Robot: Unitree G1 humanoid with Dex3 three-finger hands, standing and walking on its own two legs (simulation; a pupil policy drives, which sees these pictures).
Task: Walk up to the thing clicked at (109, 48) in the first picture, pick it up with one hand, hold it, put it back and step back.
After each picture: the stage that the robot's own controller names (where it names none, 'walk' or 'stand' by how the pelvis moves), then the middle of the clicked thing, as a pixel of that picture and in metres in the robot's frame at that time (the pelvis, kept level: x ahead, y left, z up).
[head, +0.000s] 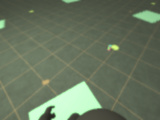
stand; (109, 47) +1.53 -0.36 -0.72
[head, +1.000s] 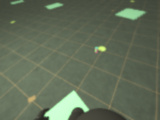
walk; (96, 49) +1.43 +0.03 -0.70
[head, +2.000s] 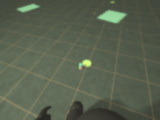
walk; (80, 66) +0.90 +0.25 -0.71
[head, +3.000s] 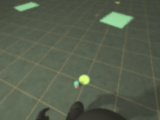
walk; (76, 84) +0.52 +0.25 -0.71
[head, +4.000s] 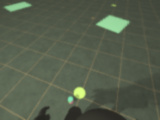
stand; (70, 100) +0.30 +0.23 -0.70
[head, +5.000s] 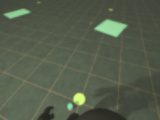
stand; (70, 107) +0.26 +0.24 -0.72
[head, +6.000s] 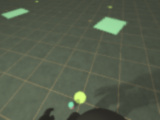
stand; (71, 105) +0.26 +0.24 -0.72
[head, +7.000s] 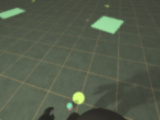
stand; (70, 106) +0.24 +0.26 -0.72
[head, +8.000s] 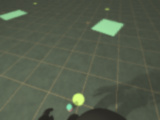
stand; (69, 107) +0.24 +0.25 -0.73
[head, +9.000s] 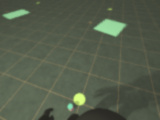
stand; (70, 107) +0.25 +0.24 -0.73
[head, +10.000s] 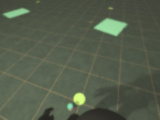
stand; (70, 107) +0.25 +0.25 -0.73
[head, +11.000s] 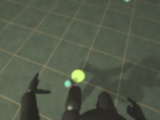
go down; (68, 84) +0.30 +0.25 -0.55
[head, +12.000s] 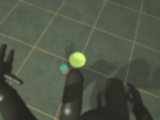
go down; (64, 69) +0.34 +0.28 -0.32
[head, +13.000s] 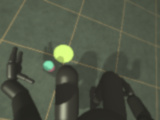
close in; (49, 66) +0.31 +0.31 -0.25
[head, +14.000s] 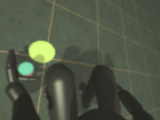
close; (27, 70) +0.29 +0.32 -0.20
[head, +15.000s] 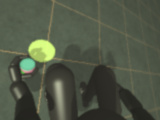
lift; (28, 68) +0.29 +0.32 -0.20
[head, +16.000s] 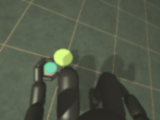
lift; (50, 71) +0.27 +0.28 -0.10
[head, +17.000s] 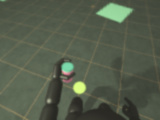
lift; (67, 72) +0.32 +0.18 +0.04
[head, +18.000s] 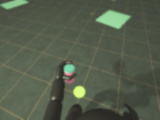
hold; (69, 74) +0.32 +0.17 +0.02
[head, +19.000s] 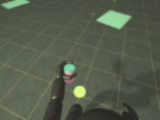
hold; (69, 73) +0.32 +0.17 +0.01
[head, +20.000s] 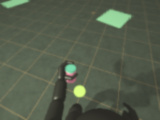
hold; (71, 74) +0.32 +0.16 +0.01
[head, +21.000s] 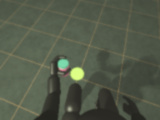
crouch; (63, 68) +0.35 +0.21 -0.05
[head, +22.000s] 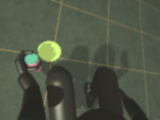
lower; (34, 63) +0.34 +0.32 -0.19
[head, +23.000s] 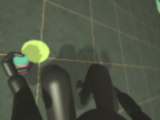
lower; (22, 64) +0.34 +0.32 -0.21
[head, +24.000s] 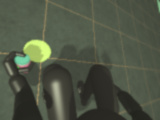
lower; (24, 63) +0.34 +0.32 -0.21
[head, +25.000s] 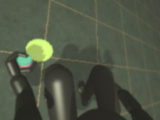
lower; (26, 63) +0.32 +0.33 -0.21
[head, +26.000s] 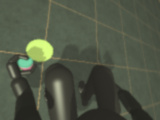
loosen; (26, 66) +0.31 +0.32 -0.21
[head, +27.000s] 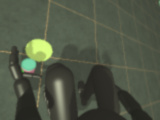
withdraw; (28, 67) +0.31 +0.31 -0.21
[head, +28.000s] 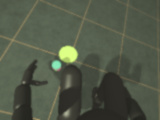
stand; (56, 66) +0.32 +0.29 -0.27
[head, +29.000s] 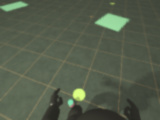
stand; (70, 103) +0.27 +0.21 -0.65
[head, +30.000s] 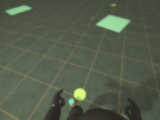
stand; (71, 102) +0.29 +0.23 -0.66
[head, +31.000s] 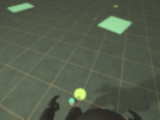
stand; (72, 101) +0.29 +0.22 -0.69
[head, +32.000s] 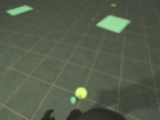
walk; (73, 100) +0.31 +0.22 -0.72
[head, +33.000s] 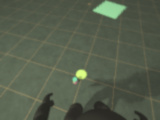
walk; (75, 80) +0.50 +0.20 -0.71
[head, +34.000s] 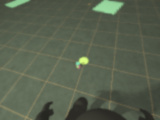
walk; (78, 65) +0.81 +0.30 -0.70
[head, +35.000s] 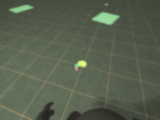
stand; (76, 67) +0.90 +0.28 -0.71
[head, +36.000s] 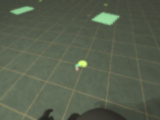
stand; (77, 67) +0.92 +0.27 -0.73
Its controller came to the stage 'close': yes
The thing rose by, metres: 0.72
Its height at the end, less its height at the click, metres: +0.00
